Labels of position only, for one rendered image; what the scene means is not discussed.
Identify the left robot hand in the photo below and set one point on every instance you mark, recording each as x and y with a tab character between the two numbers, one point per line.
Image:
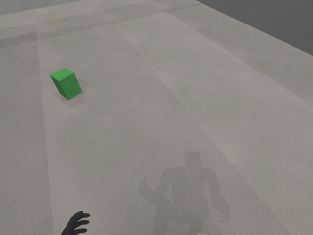
74	223

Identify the carton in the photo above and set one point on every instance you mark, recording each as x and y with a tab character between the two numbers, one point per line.
66	83

